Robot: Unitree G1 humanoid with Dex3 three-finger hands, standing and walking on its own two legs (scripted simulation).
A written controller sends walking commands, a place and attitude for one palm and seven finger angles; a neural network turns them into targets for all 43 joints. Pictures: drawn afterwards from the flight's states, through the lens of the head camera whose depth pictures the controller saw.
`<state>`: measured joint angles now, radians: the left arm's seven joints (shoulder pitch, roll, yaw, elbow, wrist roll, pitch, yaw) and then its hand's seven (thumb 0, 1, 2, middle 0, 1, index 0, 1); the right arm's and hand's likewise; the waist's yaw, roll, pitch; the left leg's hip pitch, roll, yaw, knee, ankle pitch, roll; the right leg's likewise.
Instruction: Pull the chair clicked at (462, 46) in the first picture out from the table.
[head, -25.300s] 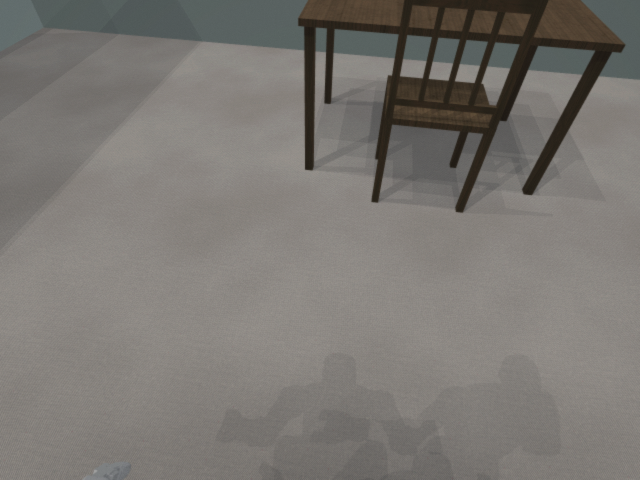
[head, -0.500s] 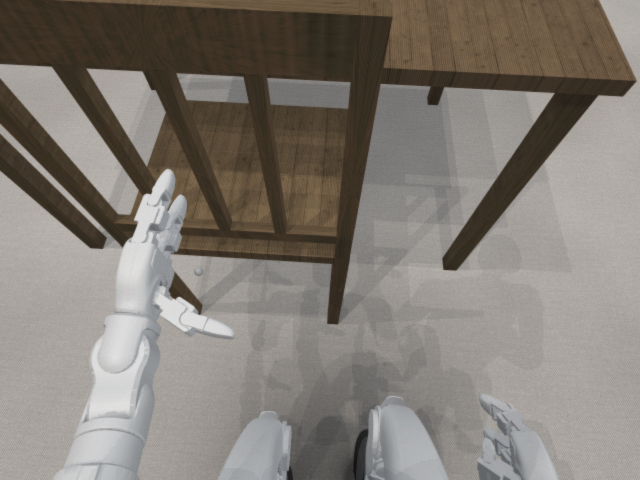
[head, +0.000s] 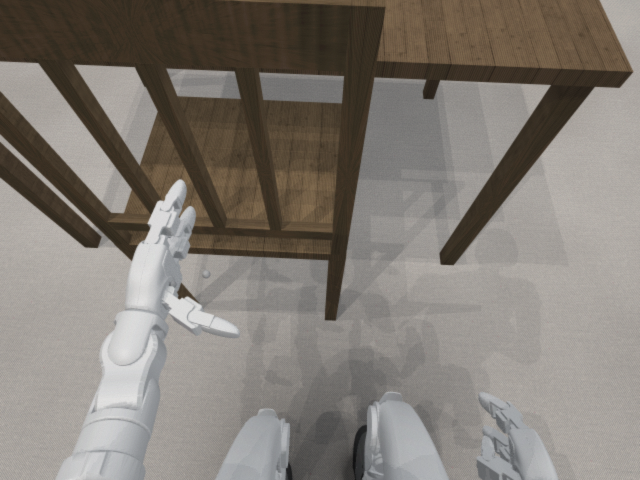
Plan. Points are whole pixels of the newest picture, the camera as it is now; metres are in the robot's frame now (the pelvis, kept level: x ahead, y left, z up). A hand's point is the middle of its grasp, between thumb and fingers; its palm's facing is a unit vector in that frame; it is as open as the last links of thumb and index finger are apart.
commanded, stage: aim the fingers beside a spindle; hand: left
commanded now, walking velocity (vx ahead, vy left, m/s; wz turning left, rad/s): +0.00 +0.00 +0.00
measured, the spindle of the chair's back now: (193, 162) +0.50 +0.18 +0.04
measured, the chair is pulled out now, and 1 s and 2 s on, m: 0.00 0.00 0.00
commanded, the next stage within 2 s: push the fingers through the gap in 0.42 s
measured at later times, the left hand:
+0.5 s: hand (191, 265) +0.35 +0.16 +0.04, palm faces +0.00 -1.00 -0.10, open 16.9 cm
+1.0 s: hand (201, 242) +0.40 +0.16 +0.01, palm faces -0.05 -1.00 -0.05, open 16.9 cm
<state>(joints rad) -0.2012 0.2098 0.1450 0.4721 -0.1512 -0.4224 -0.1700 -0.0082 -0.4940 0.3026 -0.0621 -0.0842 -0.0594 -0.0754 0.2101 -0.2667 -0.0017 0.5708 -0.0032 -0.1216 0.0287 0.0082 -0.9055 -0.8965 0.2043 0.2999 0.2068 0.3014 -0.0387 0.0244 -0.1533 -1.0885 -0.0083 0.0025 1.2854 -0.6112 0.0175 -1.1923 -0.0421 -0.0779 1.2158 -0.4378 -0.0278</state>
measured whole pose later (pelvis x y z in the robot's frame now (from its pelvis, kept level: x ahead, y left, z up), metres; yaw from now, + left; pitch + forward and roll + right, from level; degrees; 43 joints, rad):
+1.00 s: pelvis +0.00 +0.00 +0.00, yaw -1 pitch +25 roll -1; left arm -0.38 0.26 0.22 0.62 -0.16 -0.40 -0.20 -0.01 -0.49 0.30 -0.06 -0.08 -0.06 -0.08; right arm 0.24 -0.28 0.00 0.60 0.00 -0.12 0.02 0.01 -0.91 -0.90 0.20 0.30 0.21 0.30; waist -0.06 0.03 -0.15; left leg -1.12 -0.01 0.01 1.29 -0.60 0.02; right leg -1.22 -0.04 -0.07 1.21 -0.42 -0.02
